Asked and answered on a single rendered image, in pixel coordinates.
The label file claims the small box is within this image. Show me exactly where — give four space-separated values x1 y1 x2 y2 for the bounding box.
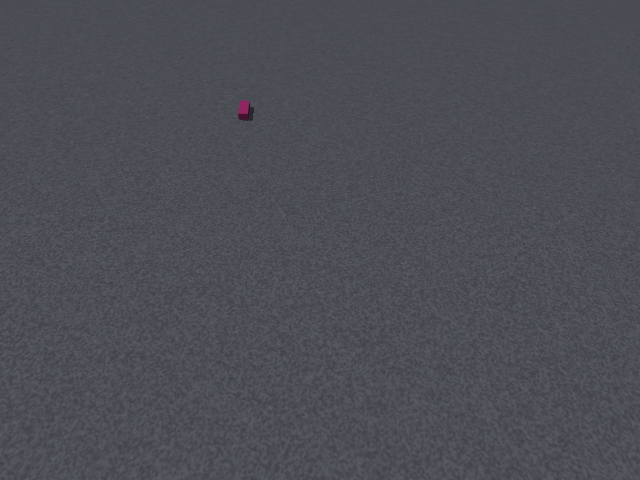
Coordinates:
238 101 250 120

